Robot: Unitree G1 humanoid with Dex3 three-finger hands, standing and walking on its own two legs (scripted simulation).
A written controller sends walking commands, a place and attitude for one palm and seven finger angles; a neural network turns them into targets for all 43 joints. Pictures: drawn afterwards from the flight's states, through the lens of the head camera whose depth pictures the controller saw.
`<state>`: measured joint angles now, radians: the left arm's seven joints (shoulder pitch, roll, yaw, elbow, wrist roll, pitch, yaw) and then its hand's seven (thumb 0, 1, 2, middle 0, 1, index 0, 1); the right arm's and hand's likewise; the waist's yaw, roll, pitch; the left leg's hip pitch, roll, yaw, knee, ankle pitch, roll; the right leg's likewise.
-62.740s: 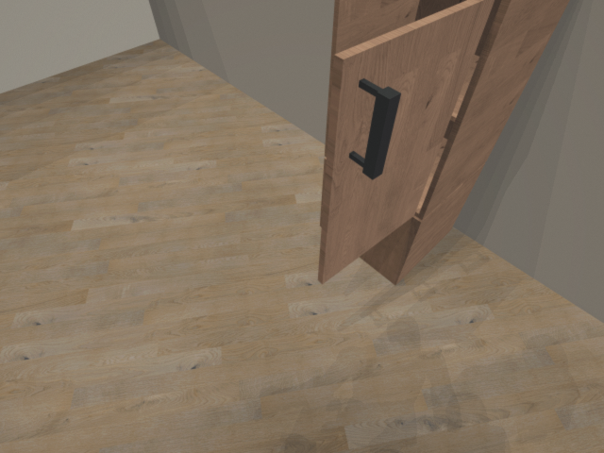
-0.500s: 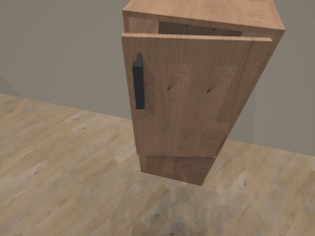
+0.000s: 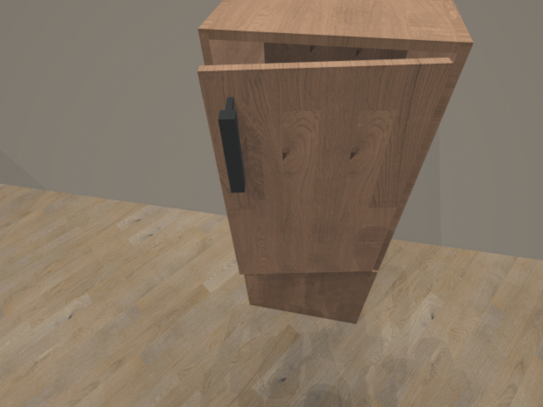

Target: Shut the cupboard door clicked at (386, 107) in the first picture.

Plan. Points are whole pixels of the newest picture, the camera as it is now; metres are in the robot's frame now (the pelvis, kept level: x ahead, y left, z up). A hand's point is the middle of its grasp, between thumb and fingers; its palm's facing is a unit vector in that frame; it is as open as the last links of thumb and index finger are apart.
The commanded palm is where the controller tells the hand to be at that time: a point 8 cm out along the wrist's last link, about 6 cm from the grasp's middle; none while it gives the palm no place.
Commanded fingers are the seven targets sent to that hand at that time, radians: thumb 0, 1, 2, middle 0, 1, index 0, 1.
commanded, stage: look again from close up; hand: left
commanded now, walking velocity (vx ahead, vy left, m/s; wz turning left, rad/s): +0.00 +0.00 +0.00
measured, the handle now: (234, 146) +0.48 +0.09 +0.13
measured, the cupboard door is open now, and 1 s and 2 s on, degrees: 12 12 12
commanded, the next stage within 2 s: shuffle to correct the standing spot in 0.30 s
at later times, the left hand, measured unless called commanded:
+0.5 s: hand out of the picture +0.05 +0.16 -0.17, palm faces -0.01 -0.98 -0.22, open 7.4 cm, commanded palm none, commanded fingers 0.00 0.90 0.90 -0.20 -0.30 -0.20 -0.30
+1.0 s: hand out of the picture +0.02 +0.10 -0.20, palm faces +0.06 -0.99 -0.13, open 7.4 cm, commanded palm none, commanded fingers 0.00 0.90 0.90 -0.20 -0.30 -0.20 -0.30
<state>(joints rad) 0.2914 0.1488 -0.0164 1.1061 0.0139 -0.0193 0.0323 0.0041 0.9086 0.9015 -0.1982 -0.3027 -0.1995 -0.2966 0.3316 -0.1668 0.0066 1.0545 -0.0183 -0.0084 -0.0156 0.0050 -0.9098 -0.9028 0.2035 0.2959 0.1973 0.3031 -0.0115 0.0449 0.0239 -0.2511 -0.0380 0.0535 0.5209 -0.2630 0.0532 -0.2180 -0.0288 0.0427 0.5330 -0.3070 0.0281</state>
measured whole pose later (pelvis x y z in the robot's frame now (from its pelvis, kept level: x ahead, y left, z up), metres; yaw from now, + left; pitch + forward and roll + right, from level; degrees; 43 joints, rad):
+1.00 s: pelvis +0.06 -0.06 -0.01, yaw +0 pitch +1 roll +0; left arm 0.36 0.16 0.04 1.06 0.02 0.04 0.01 0.00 0.91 0.90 -0.20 -0.30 -0.20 -0.30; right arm 0.21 -0.14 -0.02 1.06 -0.03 -0.01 -0.06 0.00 -0.91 -0.90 0.20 0.30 0.20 0.30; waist 0.02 -0.06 0.07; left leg -0.29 0.04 0.12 0.65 -0.35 0.03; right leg -0.26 0.07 -0.02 0.79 -0.47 -0.05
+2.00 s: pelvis +0.06 -0.12 +0.00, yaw -1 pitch -2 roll +0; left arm 0.30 0.17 -0.01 1.03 0.02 0.02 0.03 0.00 0.91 0.90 -0.20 -0.30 -0.20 -0.30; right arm 0.24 -0.21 -0.02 0.93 -0.02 0.01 -0.01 0.00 -0.94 -0.90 0.21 0.30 0.20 0.30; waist 0.01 0.06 0.03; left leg -0.25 -0.06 0.14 0.53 -0.26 0.10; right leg -0.25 -0.07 0.07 0.57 -0.30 0.01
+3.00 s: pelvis +0.10 -0.18 +0.00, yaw +0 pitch +0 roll +2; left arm 0.23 0.14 0.01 1.09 0.01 0.00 0.04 0.01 0.92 0.90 -0.20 -0.30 -0.20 -0.30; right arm 0.22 -0.17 -0.02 1.08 -0.02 0.01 -0.03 0.01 -0.92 -0.90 0.20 0.30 0.20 0.30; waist 0.01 0.02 0.09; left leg -0.19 0.00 0.10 0.44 -0.25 0.00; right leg -0.20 -0.01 0.03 0.53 -0.32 -0.01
